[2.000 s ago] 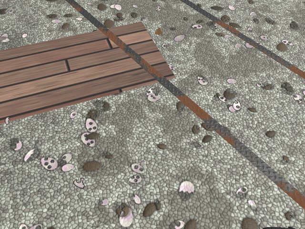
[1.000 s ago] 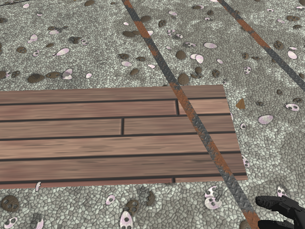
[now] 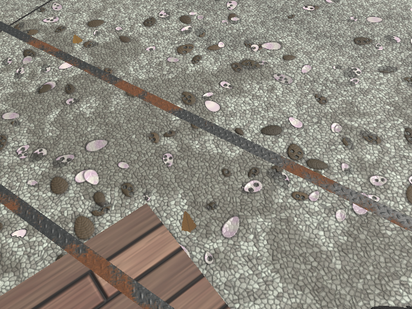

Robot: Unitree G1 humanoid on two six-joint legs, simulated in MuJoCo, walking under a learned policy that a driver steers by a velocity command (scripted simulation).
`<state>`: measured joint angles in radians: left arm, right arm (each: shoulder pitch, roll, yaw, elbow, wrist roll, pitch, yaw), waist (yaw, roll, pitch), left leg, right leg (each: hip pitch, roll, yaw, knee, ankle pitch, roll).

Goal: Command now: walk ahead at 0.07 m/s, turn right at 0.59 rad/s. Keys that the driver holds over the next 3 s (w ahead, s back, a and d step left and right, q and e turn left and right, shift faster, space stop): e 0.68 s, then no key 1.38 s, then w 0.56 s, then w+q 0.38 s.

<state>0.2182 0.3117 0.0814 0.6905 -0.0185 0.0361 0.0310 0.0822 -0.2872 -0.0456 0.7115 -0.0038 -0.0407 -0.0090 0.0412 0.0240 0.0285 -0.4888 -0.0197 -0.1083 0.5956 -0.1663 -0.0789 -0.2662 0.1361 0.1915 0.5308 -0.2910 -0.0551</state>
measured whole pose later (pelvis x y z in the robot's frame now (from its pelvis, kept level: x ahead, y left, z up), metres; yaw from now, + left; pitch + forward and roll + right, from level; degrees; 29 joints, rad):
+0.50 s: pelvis +0.02 -0.02 +0.00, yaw -18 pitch +1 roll +1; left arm 0.20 0.30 0.08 0.63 0.00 0.06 0.00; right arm 0.11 -0.32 -0.08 0.73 -0.01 0.02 -0.03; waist 0.00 0.04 0.06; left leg -0.42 0.09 0.06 0.79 -0.45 -0.05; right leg -0.31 0.01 0.01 0.59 -0.32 -0.04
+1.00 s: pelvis +0.04 +0.00 +0.00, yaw -30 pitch +0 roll +1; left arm 0.16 0.28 0.04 0.66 0.01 0.03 0.02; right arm 0.15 -0.26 -0.05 0.74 -0.02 -0.01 0.00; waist 0.01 -0.04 0.03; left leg -0.24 -0.02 -0.02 0.50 -0.27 0.01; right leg -0.29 0.07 0.16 0.56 -0.32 0.00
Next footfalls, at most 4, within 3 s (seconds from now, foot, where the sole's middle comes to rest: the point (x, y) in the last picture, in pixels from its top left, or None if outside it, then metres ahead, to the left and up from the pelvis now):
0.02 left None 0.14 0.13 -0.77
0.44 right None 0.03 -0.13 -0.77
0.92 left None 0.13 0.08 -0.77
2.38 right None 0.09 -0.18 -0.77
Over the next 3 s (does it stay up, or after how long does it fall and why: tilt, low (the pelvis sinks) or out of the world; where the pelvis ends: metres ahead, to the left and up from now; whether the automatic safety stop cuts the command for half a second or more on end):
stays up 0.38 -0.18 0.00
